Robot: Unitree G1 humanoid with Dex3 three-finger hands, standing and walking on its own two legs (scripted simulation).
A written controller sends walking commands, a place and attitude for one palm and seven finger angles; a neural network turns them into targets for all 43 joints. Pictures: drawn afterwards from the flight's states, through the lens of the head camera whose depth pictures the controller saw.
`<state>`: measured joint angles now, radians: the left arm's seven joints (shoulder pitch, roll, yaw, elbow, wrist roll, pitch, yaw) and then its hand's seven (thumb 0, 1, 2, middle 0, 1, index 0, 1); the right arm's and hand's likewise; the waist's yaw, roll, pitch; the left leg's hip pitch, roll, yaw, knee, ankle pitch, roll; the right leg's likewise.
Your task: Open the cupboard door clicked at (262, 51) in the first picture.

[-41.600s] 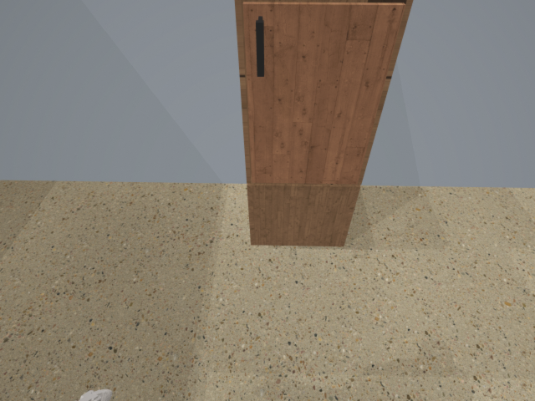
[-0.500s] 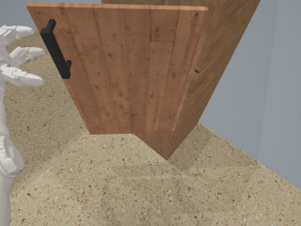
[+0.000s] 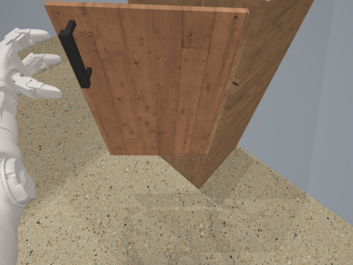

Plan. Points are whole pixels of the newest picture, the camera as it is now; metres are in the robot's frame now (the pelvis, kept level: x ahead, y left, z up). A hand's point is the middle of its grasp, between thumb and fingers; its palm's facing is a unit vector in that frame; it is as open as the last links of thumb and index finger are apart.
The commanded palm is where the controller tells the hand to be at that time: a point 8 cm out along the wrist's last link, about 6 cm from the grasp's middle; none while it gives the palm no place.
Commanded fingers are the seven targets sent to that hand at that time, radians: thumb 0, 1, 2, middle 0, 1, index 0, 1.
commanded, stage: move the hooked fingers beside the handle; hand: left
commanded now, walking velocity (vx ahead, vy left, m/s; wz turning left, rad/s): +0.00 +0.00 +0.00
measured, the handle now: (78, 56) +0.53 +0.19 +0.17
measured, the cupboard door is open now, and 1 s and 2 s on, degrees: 43 43 43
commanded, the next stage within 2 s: slide the fingers in behind the handle in 1.10 s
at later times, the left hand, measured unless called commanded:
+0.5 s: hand (38, 65) +0.50 +0.26 +0.17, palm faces -0.01 -1.00 -0.01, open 13.9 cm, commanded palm +0.47 +0.31 +0.17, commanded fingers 0.00 -0.50 0.30 -0.30 -1.20 -0.30 -1.20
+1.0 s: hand (45, 63) +0.49 +0.24 +0.18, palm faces -0.03 -1.00 -0.01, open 13.9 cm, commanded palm +0.47 +0.30 +0.17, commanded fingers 0.00 -0.50 0.30 -0.30 -1.20 -0.30 -1.20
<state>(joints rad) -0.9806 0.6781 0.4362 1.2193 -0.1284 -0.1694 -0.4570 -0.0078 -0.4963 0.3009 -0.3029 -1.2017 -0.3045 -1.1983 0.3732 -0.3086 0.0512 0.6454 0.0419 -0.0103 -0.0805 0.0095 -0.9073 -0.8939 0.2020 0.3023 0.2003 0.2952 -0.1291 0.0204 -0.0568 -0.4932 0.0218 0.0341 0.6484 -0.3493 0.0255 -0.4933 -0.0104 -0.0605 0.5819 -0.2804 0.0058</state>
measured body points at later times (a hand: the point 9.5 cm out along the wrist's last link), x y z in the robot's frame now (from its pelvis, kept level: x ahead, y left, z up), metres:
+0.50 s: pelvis +0.01 +0.00 +0.00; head +0.09 +0.01 +0.44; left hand +0.49 +0.32 +0.18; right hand -0.01 -0.28 -0.11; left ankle -0.02 +0.10 -0.72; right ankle +0.00 -0.13 -0.72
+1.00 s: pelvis +0.00 +0.00 +0.00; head +0.07 +0.01 +0.44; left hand +0.48 +0.30 +0.18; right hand +0.04 -0.27 -0.11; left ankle -0.02 +0.10 -0.72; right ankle +0.00 -0.13 -0.72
